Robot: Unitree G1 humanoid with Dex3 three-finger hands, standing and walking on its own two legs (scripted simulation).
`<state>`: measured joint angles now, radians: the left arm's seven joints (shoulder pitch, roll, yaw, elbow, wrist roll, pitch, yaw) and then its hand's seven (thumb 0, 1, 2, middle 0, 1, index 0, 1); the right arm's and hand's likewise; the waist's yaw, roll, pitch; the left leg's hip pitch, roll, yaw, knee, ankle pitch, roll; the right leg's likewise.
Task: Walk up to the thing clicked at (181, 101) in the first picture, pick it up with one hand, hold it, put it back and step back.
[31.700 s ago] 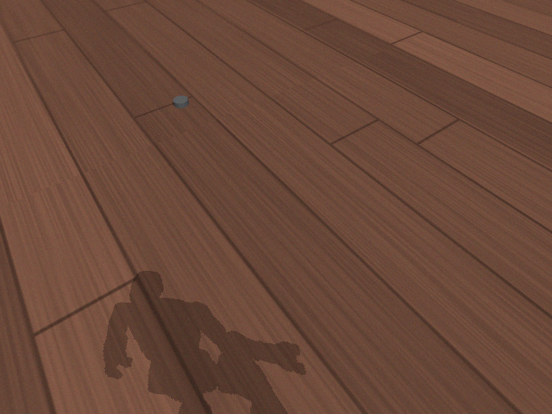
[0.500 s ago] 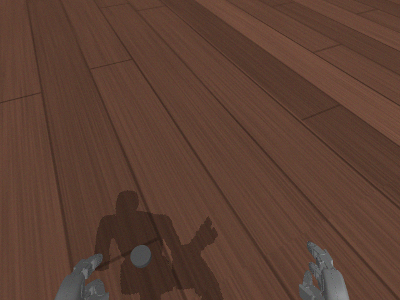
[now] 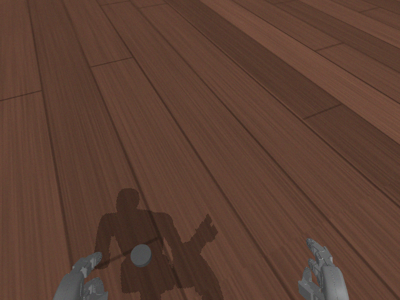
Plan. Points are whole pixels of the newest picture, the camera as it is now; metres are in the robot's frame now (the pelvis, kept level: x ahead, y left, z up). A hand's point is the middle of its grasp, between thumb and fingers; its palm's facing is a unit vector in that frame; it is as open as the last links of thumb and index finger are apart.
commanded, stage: home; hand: left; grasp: from above
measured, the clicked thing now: (141, 255) +0.45 +0.25 -0.70
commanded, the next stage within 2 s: stand in 0.70 s
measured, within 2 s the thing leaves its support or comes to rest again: neither
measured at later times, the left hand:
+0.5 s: hand (103, 298) +0.16 +0.18 -0.04, palm faces +0.04 -0.98 -0.20, open 7.4 cm
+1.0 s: hand out of the picture +0.13 +0.23 -0.10, palm faces +0.01 -0.94 -0.34, open 7.4 cm
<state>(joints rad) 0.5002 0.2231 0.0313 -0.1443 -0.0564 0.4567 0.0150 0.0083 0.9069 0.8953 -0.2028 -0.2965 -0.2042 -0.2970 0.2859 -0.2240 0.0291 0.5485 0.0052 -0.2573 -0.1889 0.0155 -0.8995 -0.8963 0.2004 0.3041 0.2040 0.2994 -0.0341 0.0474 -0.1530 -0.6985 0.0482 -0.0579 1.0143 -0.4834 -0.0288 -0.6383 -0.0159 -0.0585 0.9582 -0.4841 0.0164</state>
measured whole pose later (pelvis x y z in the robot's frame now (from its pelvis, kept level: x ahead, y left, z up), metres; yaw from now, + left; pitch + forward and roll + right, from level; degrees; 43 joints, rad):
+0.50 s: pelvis +0.00 +0.00 +0.00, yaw +0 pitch +9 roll -3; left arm 0.50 0.23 0.03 -0.15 -0.06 0.46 0.02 0.01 0.91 0.90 -0.20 -0.30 -0.20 -0.30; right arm 0.29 -0.22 0.03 0.54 0.01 -0.24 -0.18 0.02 -0.90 -0.90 0.20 0.30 0.20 0.30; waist -0.04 0.05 -0.16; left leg -0.70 0.05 -0.06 1.02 -0.49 -0.03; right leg -0.63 -0.02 -0.06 0.96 -0.48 0.02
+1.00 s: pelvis -0.01 +0.00 +0.02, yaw +0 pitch +1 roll +0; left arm 0.23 0.29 0.02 0.55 0.05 0.10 0.03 0.01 0.90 0.90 -0.21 -0.30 -0.21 -0.30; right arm 0.18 -0.29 -0.02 0.81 -0.06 -0.05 -0.01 0.01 -0.90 -0.90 0.20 0.30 0.21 0.30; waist 0.03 -0.02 0.02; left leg -0.46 0.01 -0.01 0.85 -0.40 -0.01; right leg -0.44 -0.06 -0.02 0.85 -0.43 0.03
